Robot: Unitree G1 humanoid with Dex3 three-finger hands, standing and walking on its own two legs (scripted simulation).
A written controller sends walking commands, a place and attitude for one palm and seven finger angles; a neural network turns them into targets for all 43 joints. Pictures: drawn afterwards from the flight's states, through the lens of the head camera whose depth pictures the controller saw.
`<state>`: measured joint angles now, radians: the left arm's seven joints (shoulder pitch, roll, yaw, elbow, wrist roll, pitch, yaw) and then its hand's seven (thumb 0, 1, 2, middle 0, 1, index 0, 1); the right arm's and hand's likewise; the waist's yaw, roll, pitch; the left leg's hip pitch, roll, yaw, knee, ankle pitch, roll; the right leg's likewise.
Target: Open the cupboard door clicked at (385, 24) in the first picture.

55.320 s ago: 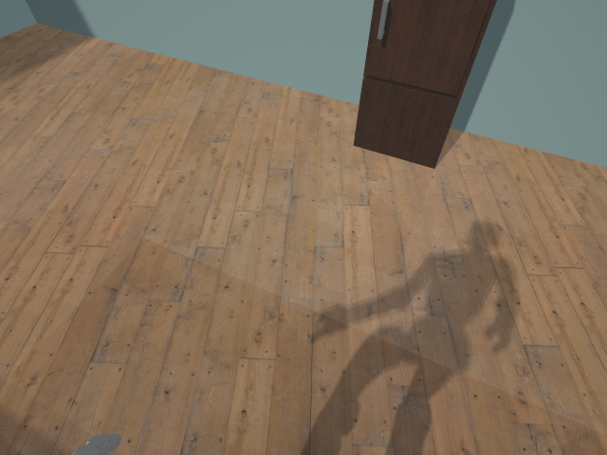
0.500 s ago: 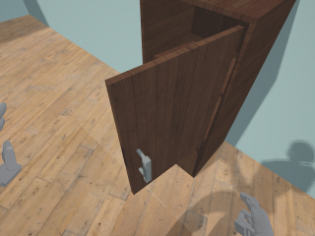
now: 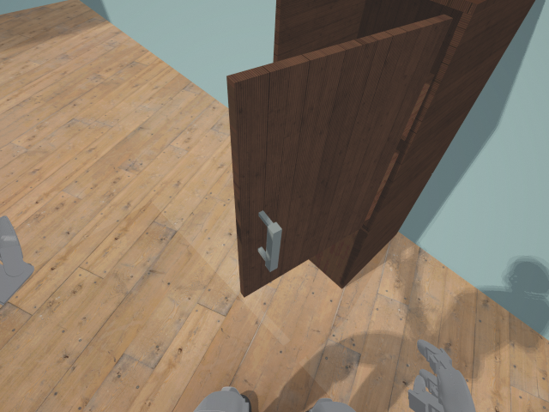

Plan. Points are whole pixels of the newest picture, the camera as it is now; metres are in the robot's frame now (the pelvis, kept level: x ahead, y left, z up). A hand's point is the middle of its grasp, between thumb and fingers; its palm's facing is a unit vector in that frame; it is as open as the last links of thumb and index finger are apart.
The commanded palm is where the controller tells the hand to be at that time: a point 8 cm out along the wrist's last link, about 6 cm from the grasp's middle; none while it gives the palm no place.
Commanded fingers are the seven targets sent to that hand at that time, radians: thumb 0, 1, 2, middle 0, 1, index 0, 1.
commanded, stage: step back with the hand held close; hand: left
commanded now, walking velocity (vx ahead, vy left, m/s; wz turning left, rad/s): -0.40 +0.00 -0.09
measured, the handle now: (267, 242) +0.43 +0.03 -0.07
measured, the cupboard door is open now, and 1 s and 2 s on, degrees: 80 80 80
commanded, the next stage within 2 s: stop stepping back and stand still in 0.20 s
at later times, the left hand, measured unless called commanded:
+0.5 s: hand (41, 338) +0.15 +0.21 +0.19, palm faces +0.28 -0.82 -0.50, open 7.4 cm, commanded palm +0.08 +0.25 +0.20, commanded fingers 0.00 0.90 0.90 -0.20 -0.30 -0.20 -0.30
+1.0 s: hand out of the picture +0.10 +0.23 +0.18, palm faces +0.31 -0.82 -0.48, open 7.4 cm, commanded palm +0.04 +0.28 +0.20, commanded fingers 0.00 0.90 0.90 -0.20 -0.30 -0.20 -0.30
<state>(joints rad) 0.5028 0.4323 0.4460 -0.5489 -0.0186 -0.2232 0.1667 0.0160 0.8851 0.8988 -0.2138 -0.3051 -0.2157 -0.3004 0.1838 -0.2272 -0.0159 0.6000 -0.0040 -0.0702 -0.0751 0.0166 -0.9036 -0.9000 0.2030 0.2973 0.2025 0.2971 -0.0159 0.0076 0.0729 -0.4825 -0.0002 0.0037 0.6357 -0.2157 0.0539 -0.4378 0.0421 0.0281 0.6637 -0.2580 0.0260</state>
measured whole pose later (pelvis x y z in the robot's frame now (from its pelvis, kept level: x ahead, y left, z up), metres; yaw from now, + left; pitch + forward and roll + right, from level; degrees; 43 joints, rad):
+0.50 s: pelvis -0.10 -0.02 +0.01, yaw -8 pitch +0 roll +0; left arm 0.52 0.49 0.48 -0.51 -0.06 -0.19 0.14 0.01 0.89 0.90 -0.21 -0.31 -0.22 -0.30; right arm 0.17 -0.18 0.01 0.61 -0.01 -0.12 -0.06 0.02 -0.90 -0.90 0.20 0.30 0.20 0.30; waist -0.04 -0.04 0.02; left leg -0.40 0.01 0.07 0.47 -0.08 0.03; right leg -0.22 0.04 0.01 0.67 -0.51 0.01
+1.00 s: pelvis -0.13 +0.00 +0.02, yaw -8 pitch -1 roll +0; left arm 0.56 0.42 0.42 -0.46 -0.03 -0.21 0.15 0.02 0.89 0.90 -0.21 -0.30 -0.21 -0.30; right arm 0.20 -0.18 0.01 0.63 0.00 -0.14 -0.06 0.02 -0.91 -0.90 0.20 0.30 0.20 0.30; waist -0.01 -0.01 0.02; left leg -0.25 0.04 0.06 0.50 -0.23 -0.01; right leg -0.20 0.01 -0.01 0.50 -0.28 -0.01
